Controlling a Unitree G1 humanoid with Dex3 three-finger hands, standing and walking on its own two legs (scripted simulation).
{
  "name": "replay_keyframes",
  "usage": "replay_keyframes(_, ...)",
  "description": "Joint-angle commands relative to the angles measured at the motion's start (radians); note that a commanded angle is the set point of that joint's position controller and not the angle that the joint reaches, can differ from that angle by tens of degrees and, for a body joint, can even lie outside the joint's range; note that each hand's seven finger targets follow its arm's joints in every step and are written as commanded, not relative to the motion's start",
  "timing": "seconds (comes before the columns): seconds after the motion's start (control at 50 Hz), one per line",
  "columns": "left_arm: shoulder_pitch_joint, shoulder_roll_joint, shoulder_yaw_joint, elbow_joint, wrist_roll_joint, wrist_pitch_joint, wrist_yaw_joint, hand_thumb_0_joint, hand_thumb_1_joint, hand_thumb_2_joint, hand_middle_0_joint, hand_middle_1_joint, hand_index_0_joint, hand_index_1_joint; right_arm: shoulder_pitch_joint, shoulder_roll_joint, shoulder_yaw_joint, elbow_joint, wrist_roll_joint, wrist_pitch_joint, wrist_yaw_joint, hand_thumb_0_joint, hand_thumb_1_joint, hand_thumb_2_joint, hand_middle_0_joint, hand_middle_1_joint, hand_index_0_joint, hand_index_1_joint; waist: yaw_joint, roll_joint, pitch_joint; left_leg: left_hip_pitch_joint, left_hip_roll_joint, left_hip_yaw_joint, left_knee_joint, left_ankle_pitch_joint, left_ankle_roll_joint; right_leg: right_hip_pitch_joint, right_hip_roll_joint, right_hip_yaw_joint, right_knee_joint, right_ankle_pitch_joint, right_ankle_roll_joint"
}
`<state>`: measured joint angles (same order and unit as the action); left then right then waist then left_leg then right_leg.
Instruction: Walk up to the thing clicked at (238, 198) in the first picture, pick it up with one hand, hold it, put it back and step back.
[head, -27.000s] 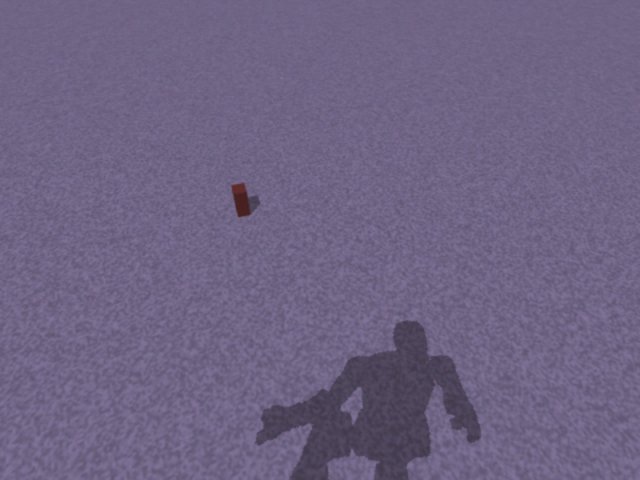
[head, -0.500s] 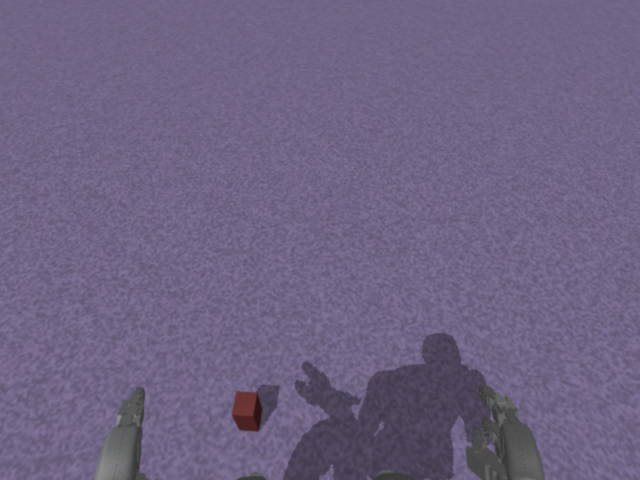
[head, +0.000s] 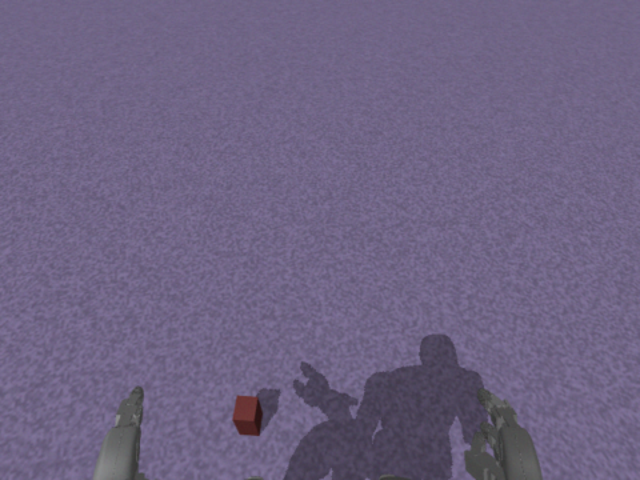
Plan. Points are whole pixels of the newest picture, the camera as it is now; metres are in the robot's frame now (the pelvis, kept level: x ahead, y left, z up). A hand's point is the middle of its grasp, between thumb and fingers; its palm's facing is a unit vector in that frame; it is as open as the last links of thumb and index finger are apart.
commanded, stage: home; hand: left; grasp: from the side
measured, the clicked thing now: (248, 416) +0.40 +0.18 -0.65
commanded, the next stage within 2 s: stand in 0.22 s
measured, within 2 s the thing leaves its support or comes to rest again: neither
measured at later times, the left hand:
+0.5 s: hand (171, 467) +0.16 +0.18 -0.05, palm faces +0.11 -0.95 -0.28, open 16.0 cm
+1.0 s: hand out of the picture +0.07 +0.25 -0.12, palm faces +0.00 -0.93 -0.36, open 7.5 cm
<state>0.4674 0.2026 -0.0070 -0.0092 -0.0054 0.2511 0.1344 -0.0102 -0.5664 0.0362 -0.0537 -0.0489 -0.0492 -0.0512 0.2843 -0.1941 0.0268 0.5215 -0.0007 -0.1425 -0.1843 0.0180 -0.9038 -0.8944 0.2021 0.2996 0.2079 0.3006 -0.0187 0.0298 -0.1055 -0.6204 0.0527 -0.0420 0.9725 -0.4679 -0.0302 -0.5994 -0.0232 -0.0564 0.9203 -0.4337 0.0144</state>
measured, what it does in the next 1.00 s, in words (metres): stands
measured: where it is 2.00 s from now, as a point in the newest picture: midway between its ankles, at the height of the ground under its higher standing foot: outside the picture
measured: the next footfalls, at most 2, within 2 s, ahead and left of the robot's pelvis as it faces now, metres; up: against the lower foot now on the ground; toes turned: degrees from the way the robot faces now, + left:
none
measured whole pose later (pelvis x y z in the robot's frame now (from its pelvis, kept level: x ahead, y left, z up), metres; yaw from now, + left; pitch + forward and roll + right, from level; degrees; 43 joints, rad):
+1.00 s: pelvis +0.00 +0.00 +0.03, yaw +1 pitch -2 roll +0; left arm 0.25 0.34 0.02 0.85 0.05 0.01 0.02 0.01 0.87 0.89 -0.21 -0.30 -0.20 -0.30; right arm 0.23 -0.32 -0.04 0.91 -0.05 0.00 -0.01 0.01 -0.91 -0.89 0.20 0.30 0.21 0.30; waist 0.01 -0.01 0.04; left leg -0.34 0.01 -0.02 0.72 -0.35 -0.02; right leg -0.34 -0.06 -0.04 0.71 -0.34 0.02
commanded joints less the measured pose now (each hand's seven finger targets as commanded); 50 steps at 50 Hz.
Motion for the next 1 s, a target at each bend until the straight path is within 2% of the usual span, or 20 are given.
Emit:
replay_keyframes(0.0,-0.013,0.086,0.048,-0.16,0.006,-0.049,0.006,0.0,-0.584,0.036,-0.046,-0.052,-0.046,-0.051,-0.07,-0.117,-0.049,-0.154,0.002,-0.055,-0.009,0.0,-0.9,-0.9,0.2,0.3,0.2,0.3,-0.004,-0.004,-0.076,0.047,-0.043,0.044,-0.167,0.168,0.03,0.07,0.035,-0.015,-0.161,0.148,-0.013)
replay_keyframes(0.02,-0.014,0.081,0.045,-0.16,0.008,-0.049,0.007,0.0,-0.579,0.039,-0.046,-0.052,-0.046,-0.052,-0.078,-0.117,-0.049,-0.159,0.002,-0.055,-0.007,0.0,-0.9,-0.901,0.2,0.3,0.2,0.3,-0.003,0.001,-0.085,0.05,-0.042,0.039,-0.177,0.158,0.029,0.073,0.036,-0.017,-0.158,0.136,-0.016)
replay_keyframes(0.04,-0.076,0.135,0.08,-0.254,0.006,-0.059,0.013,0.0,-0.555,0.053,-0.049,-0.056,-0.049,-0.056,-0.07,-0.125,-0.054,-0.154,0.004,-0.055,-0.009,0.0,-0.9,-0.901,0.2,0.3,0.2,0.3,0.009,0.044,-0.103,0.06,-0.042,0.039,-0.182,0.171,0.026,0.078,0.035,-0.017,-0.151,0.144,-0.02)
replay_keyframes(0.08,-0.035,0.105,0.057,-0.196,0.007,-0.051,0.011,0.0,-0.579,0.039,-0.046,-0.052,-0.046,-0.052,-0.086,-0.128,-0.055,-0.174,0.004,-0.058,-0.011,0.0,-0.9,-0.901,0.2,0.3,0.2,0.3,0.0,0.013,-0.074,0.045,-0.041,0.037,-0.186,0.144,0.027,0.068,0.038,-0.023,-0.159,0.118,-0.018)
replay_keyframes(0.1,0.024,0.049,0.023,-0.08,0.006,-0.04,0.006,0.0,-0.569,0.045,-0.047,-0.054,-0.047,-0.053,-0.082,-0.113,-0.043,-0.155,0.004,-0.058,-0.007,0.0,-0.899,-0.901,0.2,0.3,0.2,0.3,-0.009,-0.024,-0.015,0.021,-0.04,0.036,-0.191,0.099,0.03,0.039,0.041,-0.024,-0.167,0.078,-0.015)
replay_keyframes(0.14,-0.08,0.118,0.068,-0.241,0.005,-0.059,0.013,0.0,-0.575,0.042,-0.046,-0.053,-0.047,-0.053,-0.072,-0.122,-0.05,-0.158,0.003,-0.057,-0.008,0.0,-0.9,-0.9,0.2,0.3,0.2,0.3,0.005,0.048,-0.086,0.053,-0.038,0.031,-0.203,0.108,0.025,0.063,0.038,-0.021,-0.156,0.089,-0.02)
replay_keyframes(0.2,0.011,0.075,0.037,-0.136,0.006,-0.045,0.007,0.0,-0.548,0.057,-0.049,-0.057,-0.049,-0.057,-0.077,-0.117,-0.044,-0.16,0.004,-0.06,-0.005,0.0,-0.899,-0.901,0.2,0.3,0.2,0.3,-0.001,0.004,-0.042,0.033,-0.039,0.032,-0.195,0.109,0.028,0.046,0.039,-0.024,-0.162,0.085,-0.019)
replay_keyframes(0.24,-0.055,0.101,0.051,-0.217,0.006,-0.056,0.011,0.0,-0.551,0.056,-0.049,-0.057,-0.049,-0.056,-0.071,-0.124,-0.052,-0.161,0.003,-0.061,-0.009,0.0,-0.9,-0.901,0.2,0.3,0.2,0.3,-0.005,0.006,-0.093,0.055,-0.04,0.035,-0.187,0.139,0.028,0.065,0.038,-0.021,-0.158,0.115,-0.017)
replay_keyframes(0.3,-0.004,0.089,0.049,-0.163,0.008,-0.05,0.008,0.0,-0.57,0.045,-0.047,-0.053,-0.047,-0.053,-0.065,-0.117,-0.048,-0.153,0.002,-0.06,-0.01,0.0,-0.899,-0.901,0.2,0.3,0.2,0.3,-0.003,-0.004,-0.083,0.051,-0.042,0.039,-0.174,0.158,0.029,0.069,0.035,-0.019,-0.161,0.133,-0.015)
replay_keyframes(0.36,-0.025,0.09,0.051,-0.153,0.007,-0.05,0.008,0.0,-0.33,0.285,-0.2,-0.293,-0.2,-0.293,-0.074,-0.115,-0.045,-0.158,0.002,-0.06,-0.01,0.0,-0.9,-0.9,0.2,0.3,0.2,0.3,-0.003,-0.011,-0.072,0.035,-0.045,0.042,-0.172,0.134,0.033,0.063,0.032,-0.014,-0.17,0.115,-0.013)
replay_keyframes(0.48,-0.012,0.083,0.042,-0.143,0.008,-0.052,0.01,0.0,0.15,0.765,-0.2,-0.3,-0.2,-0.301,-0.073,-0.116,-0.043,-0.152,0.002,-0.062,-0.01,0.0,-0.9,-0.9,0.2,0.3,0.2,0.3,0.001,0.007,-0.056,0.042,-0.04,0.036,-0.192,0.116,0.027,0.054,0.037,-0.02,-0.158,0.09,-0.018)
replay_keyframes(0.5,-0.05,0.106,0.055,-0.214,0.006,-0.06,0.013,0.0,0.23,0.845,-0.2,-0.3,-0.2,-0.301,-0.074,-0.124,-0.051,-0.159,0.003,-0.063,-0.011,0.0,-0.9,-0.9,0.2,0.3,0.2,0.3,0.004,0.023,-0.085,0.052,-0.039,0.036,-0.194,0.131,0.027,0.064,0.037,-0.02,-0.155,0.106,-0.02)
replay_keyframes(0.58,0.003,0.067,0.031,-0.125,0.008,-0.053,0.009,0.0,0.55,0.9,-0.2,-0.3,-0.2,-0.301,-0.074,-0.114,-0.044,-0.149,0.001,-0.065,-0.009,0.0,-0.9,-0.9,0.2,0.3,0.2,0.3,-0.005,-0.008,-0.041,0.033,-0.04,0.037,-0.185,0.123,0.03,0.048,0.037,-0.021,-0.163,0.099,-0.017)
replay_keyframes(0.6,-0.024,0.089,0.049,-0.188,0.008,-0.061,0.012,0.0,0.63,0.9,-0.2,-0.3,-0.2,-0.301,-0.068,-0.12,-0.052,-0.157,0.001,-0.066,-0.01,0.0,-0.9,-0.9,0.2,0.3,0.2,0.3,0.0,-0.012,-0.088,0.053,-0.04,0.041,-0.179,0.155,0.03,0.068,0.036,-0.018,-0.16,0.13,-0.016)
replay_keyframes(0.62,-0.201,0.246,0.102,0.163,0.099,-0.163,-0.038,0.0,0.71,0.9,-0.2,-0.3,-0.2,-0.301,-0.125,-0.283,-0.094,0.052,-0.114,0.014,0.049,0.0,-0.9,-0.9,0.2,0.3,0.2,0.3,0.028,-0.057,0.081,0.086,-0.009,-0.026,-0.23,0.263,0.059,0.164,-0.041,0.069,-0.173,0.143,-0.072)
replay_keyframes(0.64,-0.158,0.254,0.108,0.274,0.112,-0.204,-0.065,0.0,0.79,0.9,-0.2,-0.3,-0.2,-0.301,-0.106,-0.277,-0.103,0.092,-0.122,0.047,0.086,0.0,-0.9,-0.9,0.2,0.3,0.2,0.3,0.039,-0.11,0.001,0.124,-0.01,0.006,-0.191,0.24,0.082,0.196,-0.07,0.104,-0.203,0.171,-0.095)
replay_keyframes(0.68,-0.175,0.276,0.094,0.346,0.092,-0.25,-0.092,0.0,0.9,0.9,-0.2,-0.3,-0.2,-0.301,-0.112,-0.262,-0.106,0.1,-0.089,0.073,0.12,0.0,-0.9,-0.9,0.2,0.3,0.2,0.3,0.024,-0.072,0.015,0.157,-0.027,-0.012,-0.218,0.17,0.095,0.177,-0.085,0.15,-0.234,0.115,-0.113)
replay_keyframes(0.72,-0.212,0.263,0.082,0.425,0.072,-0.266,-0.108,0.0,0.9,0.9,-0.2,-0.3,-0.2,-0.301,-0.108,-0.254,-0.102,0.134,-0.062,0.075,0.15,0.0,-0.9,-0.9,0.2,0.3,0.2,0.3,0.031,-0.065,0.009,0.198,-0.027,-0.01,-0.244,0.148,0.092,0.177,-0.089,0.145,-0.262,0.081,-0.099)
replay_keyframes(0.76,-0.228,0.273,0.079,0.504,0.06,-0.277,-0.11,0.0,0.9,0.9,-0.2,-0.3,-0.2,-0.301,-0.113,-0.259,-0.112,0.162,-0.049,0.078,0.163,0.0,-0.9,-0.9,0.2,0.3,0.2,0.3,0.032,-0.066,-0.003,0.234,-0.022,-0.012,-0.265,0.197,0.086,0.207,-0.089,0.132,-0.279,0.147,-0.087)
replay_keyframes(0.98,-0.289,0.301,0.074,0.831,0.041,-0.287,-0.102,0.0,0.9,0.9,-0.2,-0.3,-0.2,-0.301,-0.113,-0.286,-0.102,0.343,-0.042,0.111,0.166,0.0,-0.9,-0.9,0.2,0.3,0.2,0.3,0.033,-0.005,0.072,0.314,0.015,-0.061,-0.465,0.246,0.073,0.351,-0.087,0.105,-0.404,0.216,-0.055)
